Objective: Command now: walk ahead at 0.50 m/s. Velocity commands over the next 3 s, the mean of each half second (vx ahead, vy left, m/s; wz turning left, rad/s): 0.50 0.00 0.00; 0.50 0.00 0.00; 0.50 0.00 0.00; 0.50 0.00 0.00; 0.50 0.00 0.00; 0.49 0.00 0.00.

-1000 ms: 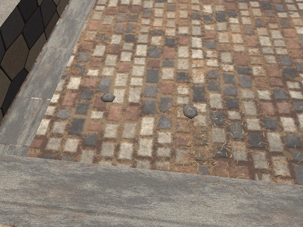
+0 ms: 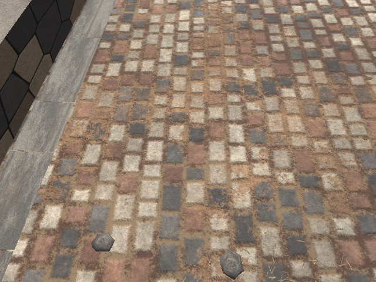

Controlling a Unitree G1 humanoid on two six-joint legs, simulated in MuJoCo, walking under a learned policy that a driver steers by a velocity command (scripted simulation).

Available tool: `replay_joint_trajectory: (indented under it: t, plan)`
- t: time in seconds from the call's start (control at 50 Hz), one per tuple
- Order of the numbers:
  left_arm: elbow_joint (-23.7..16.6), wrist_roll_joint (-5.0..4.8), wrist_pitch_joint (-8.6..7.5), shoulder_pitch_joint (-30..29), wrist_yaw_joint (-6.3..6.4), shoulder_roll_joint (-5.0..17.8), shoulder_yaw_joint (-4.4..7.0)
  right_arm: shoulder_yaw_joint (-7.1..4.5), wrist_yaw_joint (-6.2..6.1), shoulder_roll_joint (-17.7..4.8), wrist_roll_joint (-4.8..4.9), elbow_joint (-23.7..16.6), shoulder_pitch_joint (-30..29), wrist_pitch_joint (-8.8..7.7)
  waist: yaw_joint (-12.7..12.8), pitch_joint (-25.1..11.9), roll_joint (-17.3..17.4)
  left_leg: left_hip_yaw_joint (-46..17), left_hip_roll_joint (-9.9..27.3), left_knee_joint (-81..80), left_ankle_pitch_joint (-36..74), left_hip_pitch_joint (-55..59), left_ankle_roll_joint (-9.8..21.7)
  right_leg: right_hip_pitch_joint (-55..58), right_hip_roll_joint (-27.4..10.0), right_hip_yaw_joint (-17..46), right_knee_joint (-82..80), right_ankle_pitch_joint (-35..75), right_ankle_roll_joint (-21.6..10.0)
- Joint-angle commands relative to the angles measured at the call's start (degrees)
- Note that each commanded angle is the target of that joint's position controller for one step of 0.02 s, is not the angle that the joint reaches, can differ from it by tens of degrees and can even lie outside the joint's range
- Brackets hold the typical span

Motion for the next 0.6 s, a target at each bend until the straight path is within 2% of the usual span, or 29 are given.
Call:
replay_joint_trajectory:
  t: [0.02,0.08,0.14,0.16,0.18,0.2,0.22,0.24,0.26,0.28,0.3,0.32,0.34,0.38,0.44,0.52,0.6]
  plan:
    - [-1.8,0.0,-0.82,2.6,0.3,7.1,0.93,0.39,0.09,-1.3,0.4,-4.4,-6.0,-0.57,0.3,3.9,-5.8,2.8,-1.8,-7.3,4.3,0.0,-0.1,-1.9,-15.0,7.6,-5.3,19.9,-5.9]
    - [-0.7,0.46,-0.55,5.2,0.72,7.4,0.91,0.46,-0.05,-2.0,0.4,-6.0,-9.9,-0.92,1.4,4.5,-6.1,3.3,-2.9,-11.7,3.0,-0.7,1.3,4.0,-16.7,7.5,-3.4,23.7,-6.2]
    - [-0.2,0.91,-0.25,4.3,1.28,8.4,1.21,0.08,-0.25,-3.0,0.38,-6.6,-9.3,-1.61,-0.1,4.2,-6.4,3.7,-4.5,-15.3,-2.6,2.7,3.7,8.1,-18.4,6.8,1.2,33.5,-5.5]
    - [-0.3,1.0,-0.19,3.2,1.39,8.9,1.36,-0.26,-0.53,-3.5,0.37,-5.9,-6.4,-1.89,-1.7,2.7,-6.7,4.4,-6.1,-16.5,-4.9,7.5,4.7,8.0,-18.2,6.0,5.1,41.4,-4.8]
    - [-0.3,1.01,-0.02,2.4,1.37,9.4,1.5,-0.84,-0.94,-4.3,0.25,-3.9,-0.3,-2.26,-4.2,-0.4,-6.7,5.3,-8.2,-18.3,-5.8,14.9,5.9,7.6,-17.5,5.2,12.2,47.6,-4.1]
    - [-0.6,0.7,0.19,1.4,1.22,9.0,1.35,-1.66,-1.47,-5.7,-0.29,-0.5,9.7,-2.84,-8.4,-5.7,-4.7,5.2,-8.6,-21.5,-3.1,27.5,7.5,3.2,-15.0,3.1,23.5,45.4,-2.9]
    - [-2.5,0.07,0.13,1.3,1.01,7.2,0.67,-2.99,-2.12,-10.4,-1.78,1.6,20.3,-3.29,-11.5,-13.1,0.5,-8.1,3.6,-21.8,-6.6,43.1,10.6,-9.2,-12.0,1.1,40.8,26.2,-1.7]
    - [-3.0,-2.05,0.2,8.5,0.27,1.9,-0.08,-4.19,-1.8,-15.3,-1.75,2.1,21.9,-2.94,-7.8,-19.0,13.9,-36.8,18.6,-29.4,-9.5,56.3,19.0,-29.6,-0.3,0.6,61.2,-17.9,0.6]
    - [-2.9,-0.43,0.49,3.3,0.48,7.6,1.35,-3.66,-1.38,-12.3,0.36,1.1,16.2,-2.17,-6.9,-14.5,3.2,-36.6,15.3,-32.1,-14.3,51.0,16.8,-34.7,-3.5,8.9,64.7,-16.3,-0.6]
    - [-4.7,-0.28,0.24,-1.7,0.19,7.6,1.56,-2.6,-1.25,-8.9,0.8,0.1,10.1,-2.22,-4.9,-6.4,1.2,-27.3,13.5,-33.2,-13.3,42.5,14.9,-36.2,-6.1,8.7,63.0,-10.6,-0.8]
    - [-5.0,-0.21,0.05,-3.7,0.04,6.5,1.39,-1.73,-1.03,-5.8,0.59,0.0,7.5,-2.62,-3.6,-2.8,-1.2,-21.6,10.9,-35.4,-7.6,36.0,13.2,-34.3,-8.0,8.4,59.8,-6.9,-0.7]
    - [-4.8,0.58,0.59,-4.0,-0.11,5.7,1.46,-1.24,-1.2,-4.3,0.72,0.5,7.1,-3.02,-2.1,-1.0,-0.6,-17.0,8.5,-36.5,-3.6,31.9,11.5,-31.9,-9.3,8.2,57.0,-5.4,-0.3]
    - [-4.4,1.24,1.41,-2.6,-0.47,4.6,1.24,-0.68,-1.44,-2.7,0.9,1.4,7.2,-3.32,-0.6,-0.8,0.5,-13.3,6.6,-37.6,-1.1,28.9,10.3,-29.1,-10.0,8.0,54.8,-4.6,0.5]
    - [-4.6,1.57,2.52,-2.7,-1.03,3.7,1.23,-0.61,-1.67,-3.4,1.02,2.9,10.5,-4.17,0.1,-0.8,0.6,-10.5,5.5,-38.5,4.2,27.9,10.5,-28.3,-10.1,6.8,52.9,-3.7,1.5]
    - [-6.9,1.62,3.41,-9.2,-1.45,4.2,1.23,-0.86,-1.78,-5.4,1.15,3.9,13.6,-4.51,-0.3,1.6,0.4,-7.7,4.7,-40.9,4.7,28.5,10.8,-34.0,-11.5,5.4,48.1,1.3,3.1]
    - [-10.2,0.99,3.38,-18.7,-1.64,4.3,0.85,-0.37,-1.74,-4.9,1.14,4.8,17.4,-4.28,-2.4,3.4,0.5,-4.9,3.2,-41.8,8.8,31.5,10.0,-37.8,-11.6,3.6,37.0,8.1,4.5]
    - [-12.4,0.63,3.08,-25.3,-1.6,3.7,0.14,-0.22,-1.99,-5.1,0.96,6.1,21.4,-4.27,-4.5,3.9,1.2,-3.0,3.3,-40.7,14.2,36.2,9.6,-36.5,-9.7,1.5,27.5,11.5,3.8]
Next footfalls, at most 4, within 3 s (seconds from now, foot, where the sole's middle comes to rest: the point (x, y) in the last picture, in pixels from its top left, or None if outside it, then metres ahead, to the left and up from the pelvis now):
0.20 left None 0.29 0.12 -0.78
0.78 right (225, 255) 0.59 -0.06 -0.78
1.34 left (179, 184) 0.90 0.12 -0.78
1.90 right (221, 131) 1.20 -0.06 -0.78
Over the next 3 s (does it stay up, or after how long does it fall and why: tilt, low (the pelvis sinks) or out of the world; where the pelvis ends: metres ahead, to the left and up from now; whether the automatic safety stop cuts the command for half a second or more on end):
stays up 1.64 0.03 -0.02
